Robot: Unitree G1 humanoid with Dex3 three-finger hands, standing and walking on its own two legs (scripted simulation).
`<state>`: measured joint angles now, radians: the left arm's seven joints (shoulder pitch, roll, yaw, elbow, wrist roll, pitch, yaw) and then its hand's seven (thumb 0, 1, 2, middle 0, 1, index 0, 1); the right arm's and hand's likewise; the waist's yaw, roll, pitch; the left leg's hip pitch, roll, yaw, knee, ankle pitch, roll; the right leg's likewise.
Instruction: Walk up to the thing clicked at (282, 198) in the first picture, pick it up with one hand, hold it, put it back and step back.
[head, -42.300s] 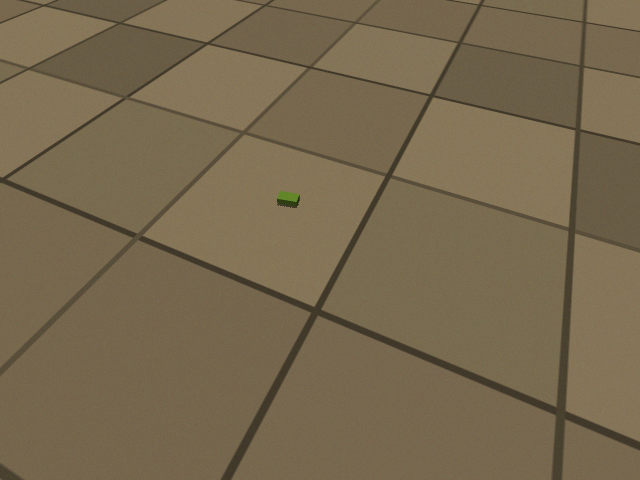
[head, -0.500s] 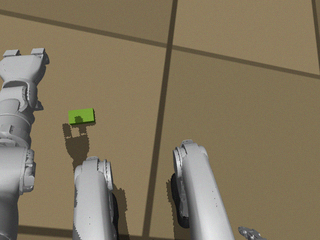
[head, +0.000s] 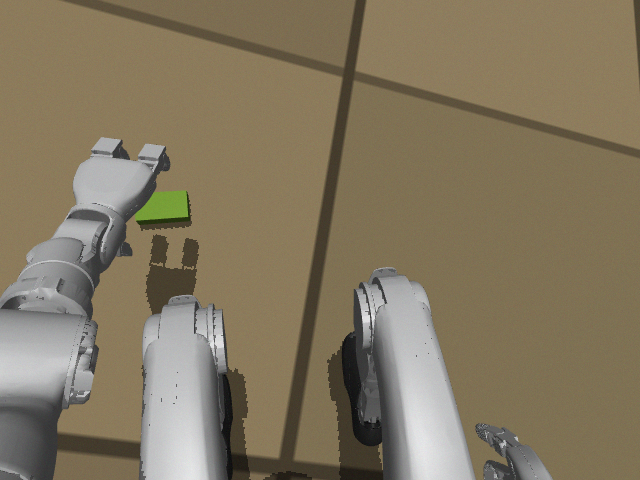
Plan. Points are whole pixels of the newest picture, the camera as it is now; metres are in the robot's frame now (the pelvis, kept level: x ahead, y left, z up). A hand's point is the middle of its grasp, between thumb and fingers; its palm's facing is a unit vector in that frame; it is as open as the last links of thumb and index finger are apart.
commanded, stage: withdraw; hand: left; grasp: from above
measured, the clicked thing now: (162, 207) +0.53 +0.20 -0.37
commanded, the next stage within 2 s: approach in 0.04 s
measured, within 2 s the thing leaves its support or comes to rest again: neither
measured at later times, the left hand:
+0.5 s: hand (109, 188) +0.49 +0.23 -0.17, palm faces -0.59 -0.01 -0.81, open 14.2 cm
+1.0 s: hand (140, 191) +0.51 +0.21 -0.23, palm faces -0.35 +0.01 -0.94, open 14.0 cm
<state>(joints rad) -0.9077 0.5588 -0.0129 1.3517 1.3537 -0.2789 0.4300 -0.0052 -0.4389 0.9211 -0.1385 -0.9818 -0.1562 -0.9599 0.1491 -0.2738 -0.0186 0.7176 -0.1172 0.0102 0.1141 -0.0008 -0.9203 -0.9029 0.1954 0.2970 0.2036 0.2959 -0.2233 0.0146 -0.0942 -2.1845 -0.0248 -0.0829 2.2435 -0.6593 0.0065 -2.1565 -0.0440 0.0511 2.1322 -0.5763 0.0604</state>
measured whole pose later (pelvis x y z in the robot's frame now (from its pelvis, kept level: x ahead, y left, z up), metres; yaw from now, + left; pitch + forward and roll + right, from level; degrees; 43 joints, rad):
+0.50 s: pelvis +0.01 +0.00 -0.02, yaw -1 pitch +35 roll -7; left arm -1.08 0.69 -0.04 1.48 1.21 -0.20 0.17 0.00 -0.53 0.89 -0.07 -1.07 -0.10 -1.03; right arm 0.22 -0.31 0.03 0.76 -0.11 -0.03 0.12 0.00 -0.92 -0.90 0.20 0.30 0.21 0.30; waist -0.26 0.04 -0.05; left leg -2.24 -0.02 -0.11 2.32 -0.69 -0.01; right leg -2.21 -0.03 0.03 2.20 -0.60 0.07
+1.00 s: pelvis +0.01 -0.01 -0.06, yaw -2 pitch +34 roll -7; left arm -1.09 0.65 0.11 1.65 1.38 -0.14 0.63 0.00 -0.49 0.97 -0.08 -1.02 -0.10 -1.00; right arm 0.11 -0.26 0.05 0.76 -0.20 -0.10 0.23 0.00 -0.91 -0.90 0.20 0.30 0.21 0.30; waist -0.31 0.02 -0.02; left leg -2.34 -0.03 -0.12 2.45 -0.70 -0.01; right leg -2.32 -0.01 0.05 2.33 -0.60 0.08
